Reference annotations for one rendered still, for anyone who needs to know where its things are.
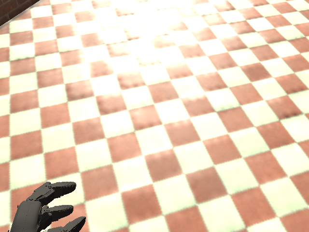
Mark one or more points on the robot left hand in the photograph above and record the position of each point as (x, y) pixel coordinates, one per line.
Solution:
(33, 214)

